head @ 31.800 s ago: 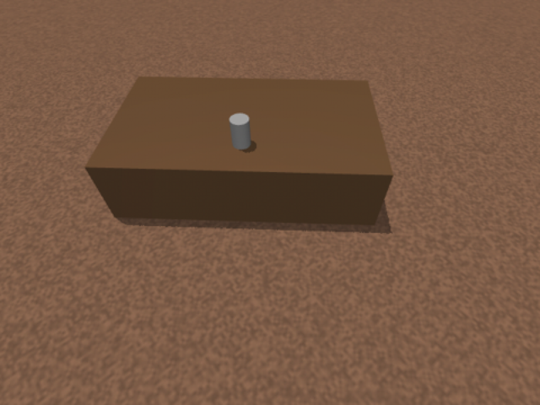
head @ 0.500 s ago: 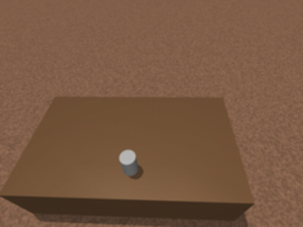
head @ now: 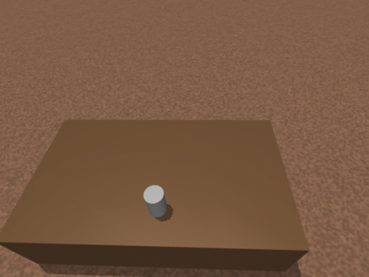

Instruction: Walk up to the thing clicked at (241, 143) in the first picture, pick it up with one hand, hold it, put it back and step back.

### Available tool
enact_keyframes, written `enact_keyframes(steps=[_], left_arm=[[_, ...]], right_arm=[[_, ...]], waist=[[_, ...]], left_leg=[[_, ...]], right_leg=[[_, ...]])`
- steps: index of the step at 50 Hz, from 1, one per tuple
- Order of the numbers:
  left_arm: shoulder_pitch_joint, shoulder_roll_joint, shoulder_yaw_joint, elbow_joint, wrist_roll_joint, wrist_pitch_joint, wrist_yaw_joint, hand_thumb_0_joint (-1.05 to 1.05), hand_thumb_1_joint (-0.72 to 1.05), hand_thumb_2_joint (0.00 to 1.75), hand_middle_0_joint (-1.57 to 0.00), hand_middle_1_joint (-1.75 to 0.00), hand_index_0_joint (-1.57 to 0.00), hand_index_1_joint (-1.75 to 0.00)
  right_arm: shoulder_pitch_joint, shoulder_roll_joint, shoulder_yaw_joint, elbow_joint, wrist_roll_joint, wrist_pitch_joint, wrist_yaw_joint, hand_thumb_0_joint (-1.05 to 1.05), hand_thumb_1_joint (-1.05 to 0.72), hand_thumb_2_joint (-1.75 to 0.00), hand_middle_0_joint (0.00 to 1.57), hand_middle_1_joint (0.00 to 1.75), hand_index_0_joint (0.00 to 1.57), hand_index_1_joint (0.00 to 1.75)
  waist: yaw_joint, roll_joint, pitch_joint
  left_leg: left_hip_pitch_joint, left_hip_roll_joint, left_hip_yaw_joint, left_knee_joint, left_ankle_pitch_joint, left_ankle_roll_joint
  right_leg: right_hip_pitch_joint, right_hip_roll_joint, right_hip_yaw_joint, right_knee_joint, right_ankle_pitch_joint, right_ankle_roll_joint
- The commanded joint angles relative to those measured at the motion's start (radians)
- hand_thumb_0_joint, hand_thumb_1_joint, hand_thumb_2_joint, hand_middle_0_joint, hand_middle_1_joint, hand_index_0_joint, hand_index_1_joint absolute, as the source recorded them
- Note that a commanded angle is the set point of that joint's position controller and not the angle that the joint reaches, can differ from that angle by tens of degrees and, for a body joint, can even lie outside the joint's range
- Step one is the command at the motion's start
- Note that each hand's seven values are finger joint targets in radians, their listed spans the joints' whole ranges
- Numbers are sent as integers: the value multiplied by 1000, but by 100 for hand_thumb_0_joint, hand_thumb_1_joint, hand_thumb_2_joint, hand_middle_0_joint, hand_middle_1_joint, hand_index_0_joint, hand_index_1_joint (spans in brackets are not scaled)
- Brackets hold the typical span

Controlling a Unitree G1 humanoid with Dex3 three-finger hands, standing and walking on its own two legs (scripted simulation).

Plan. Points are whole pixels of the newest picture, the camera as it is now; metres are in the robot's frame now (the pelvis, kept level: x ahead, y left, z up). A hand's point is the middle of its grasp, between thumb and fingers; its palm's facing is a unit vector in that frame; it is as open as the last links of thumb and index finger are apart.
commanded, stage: stand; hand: left
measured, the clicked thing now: (155, 201) +0.49 +0.16 -0.39
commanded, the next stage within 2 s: step back in 0.90 s
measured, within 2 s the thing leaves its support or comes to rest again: neither
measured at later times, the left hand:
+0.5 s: hand out of the picture +0.07 +0.25 -0.15, palm faces -0.02 -0.93 -0.36, open 7.4 cm
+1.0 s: hand out of the picture +0.08 +0.26 -0.16, palm faces +0.00 -0.93 -0.36, open 7.3 cm
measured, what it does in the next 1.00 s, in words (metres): stands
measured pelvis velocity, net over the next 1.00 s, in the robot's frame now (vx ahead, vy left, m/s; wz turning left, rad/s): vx -0.02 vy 0.00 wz -0.01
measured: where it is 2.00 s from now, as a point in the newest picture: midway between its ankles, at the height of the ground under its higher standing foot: outside the picture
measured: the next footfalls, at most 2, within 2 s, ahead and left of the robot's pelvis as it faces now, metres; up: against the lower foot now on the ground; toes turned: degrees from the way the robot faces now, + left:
left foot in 1.24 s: -0.05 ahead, +0.18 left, +0.00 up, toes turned -2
right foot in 1.64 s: -0.13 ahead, -0.05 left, +0.00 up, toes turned -1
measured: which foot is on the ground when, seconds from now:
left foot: down 0.00-0.98, up 1.00-1.00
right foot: down 0.00-1.00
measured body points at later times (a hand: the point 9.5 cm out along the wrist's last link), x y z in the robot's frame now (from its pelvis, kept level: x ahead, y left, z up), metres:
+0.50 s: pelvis +0.00 +0.00 +0.00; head +0.00 -0.01 +0.45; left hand +0.07 +0.30 -0.13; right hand +0.06 -0.30 -0.14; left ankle -0.03 +0.13 -0.75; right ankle +0.01 -0.10 -0.75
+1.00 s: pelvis -0.02 +0.00 +0.00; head +0.02 -0.01 +0.44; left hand +0.08 +0.30 -0.13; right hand +0.06 -0.31 -0.14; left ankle -0.03 +0.13 -0.74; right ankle +0.01 -0.10 -0.75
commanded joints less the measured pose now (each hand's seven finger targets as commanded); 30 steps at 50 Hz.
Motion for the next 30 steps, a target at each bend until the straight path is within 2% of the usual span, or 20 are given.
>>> enact_keyframes(steps=[1, 3, 6, 10, 11, 13, 15, 16, 20, 22, 24, 30], left_arm=[[-38, 223, 44, -56, -4, -20, 18, 0, 90, 90, -20, -30, -20, -30], [-36, 219, 44, -58, -2, -22, 18, 0, 90, 90, -20, -30, -20, -30], [-38, 224, 45, -56, -2, -20, 16, 0, 90, 90, -20, -30, -20, -30], [-44, 224, 45, -59, -2, -20, 16, 0, 90, 90, -20, -30, -20, -30], [-42, 226, 47, -59, -3, -20, 15, 0, 90, 90, -20, -30, -20, -30], [-44, 222, 45, -60, -1, -21, 14, 0, 90, 90, -20, -30, -20, -30], [-41, 224, 46, -56, -1, -20, 13, 0, 90, 90, -20, -30, -20, -30], [-39, 226, 44, -59, -1, -21, 14, 0, 90, 90, -20, -30, -20, -30], [-37, 227, 43, -57, -3, -22, 14, 0, 90, 90, -20, -30, -20, -30], [-39, 225, 42, -59, -2, -23, 16, 0, 90, 90, -20, -30, -20, -30], [-34, 229, 44, -52, -3, -21, 16, 0, 90, 90, -20, -30, -20, -30], [-33, 231, 46, -53, -3, -19, 15, 0, 90, 90, -20, -30, -20, -30]], right_arm=[[-20, -195, -37, -50, 5, -20, -14, 0, -90, -90, 20, 30, 20, 30], [-28, -198, -38, -57, 6, -21, -13, 0, -90, -90, 20, 30, 20, 30], [-27, -197, -37, -55, 4, -21, -12, 0, -90, -90, 20, 30, 20, 30], [-24, -192, -36, -56, 4, -22, -11, 0, -90, -90, 20, 30, 20, 30], [-21, -196, -37, -54, 6, -22, -11, 0, -90, -90, 20, 30, 20, 30], [-25, -198, -37, -56, 2, -22, -11, 0, -90, -90, 20, 30, 20, 30], [-28, -200, -37, -55, 4, -21, -11, 0, -90, -90, 20, 30, 20, 30], [-35, -202, -39, -60, 4, -23, -10, 0, -90, -90, 20, 30, 20, 30], [-26, -198, -36, -52, 5, -24, -11, 0, -90, -90, 20, 30, 20, 30], [-26, -201, -36, -55, 5, -23, -11, 0, -90, -90, 20, 30, 20, 30], [-22, -193, -33, -50, 4, -21, -13, 0, -90, -90, 20, 30, 20, 30], [-15, -194, -36, -50, 4, -20, -11, 0, -90, -90, 20, 30, 20, 30]], waist=[[4, -22, -46], [5, -13, -69], [6, -18, -42], [4, -17, -53], [5, -17, -41], [3, -10, -53], [4, -11, -43], [5, -9, -67], [6, -19, -67], [3, -23, -82], [4, -28, -57], [3, -31, -42]], left_leg=[[-68, 120, -83, -45, 142, 30], [-56, 121, -78, -39, 175, 31], [-65, 119, -82, -46, 116, 30], [-64, 122, -82, -50, 120, 31], [-72, 119, -84, -54, 105, 30], [-68, 122, -80, -44, 114, 32], [-74, 120, -84, -49, 92, 32], [-56, 122, -80, -41, 122, 35], [-48, 123, -81, -41, 144, 32], [-42, 124, -75, -33, 173, 32], [-54, 122, -79, -41, 131, 32], [-67, 119, -79, -48, 97, 30]], right_leg=[[55, -149, 129, -38, 175, 2], [70, -150, 126, -30, 215, 1], [44, -147, 133, -47, 144, 3], [48, -146, 132, -42, 137, -1], [38, -142, 133, -48, 106, 2], [42, -148, 139, -43, 134, 1], [34, -144, 138, -47, 100, 3], [49, -148, 134, -42, 143, -1], [48, -148, 134, -39, 169, 1], [59, -151, 134, -32, 218, 1], [47, -149, 135, -39, 176, 2], [32, -144, 137, -49, 107, 1]])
